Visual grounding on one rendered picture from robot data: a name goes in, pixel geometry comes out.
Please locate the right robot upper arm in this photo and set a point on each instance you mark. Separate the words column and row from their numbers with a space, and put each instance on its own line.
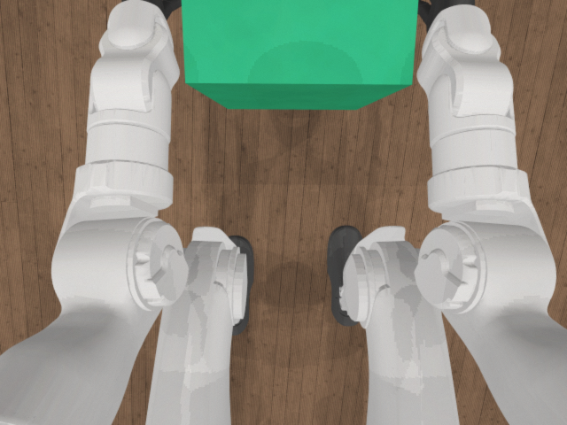
column 493, row 282

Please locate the robot right hand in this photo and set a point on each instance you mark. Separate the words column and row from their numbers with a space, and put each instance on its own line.
column 428, row 12

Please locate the carton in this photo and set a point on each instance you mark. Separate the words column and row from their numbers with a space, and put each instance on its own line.
column 298, row 54

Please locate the robot left thigh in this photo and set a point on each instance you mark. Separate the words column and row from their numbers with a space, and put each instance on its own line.
column 190, row 380

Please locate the left robot forearm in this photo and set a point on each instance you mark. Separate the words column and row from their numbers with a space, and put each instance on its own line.
column 129, row 120

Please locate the robot left shin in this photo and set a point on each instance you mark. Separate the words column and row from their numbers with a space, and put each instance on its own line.
column 211, row 234

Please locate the left robot upper arm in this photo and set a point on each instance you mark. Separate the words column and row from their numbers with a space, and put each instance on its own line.
column 112, row 278

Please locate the right robot forearm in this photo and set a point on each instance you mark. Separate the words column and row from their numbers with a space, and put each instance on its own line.
column 472, row 124

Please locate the robot left hand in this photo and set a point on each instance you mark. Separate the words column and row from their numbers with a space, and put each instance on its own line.
column 166, row 6

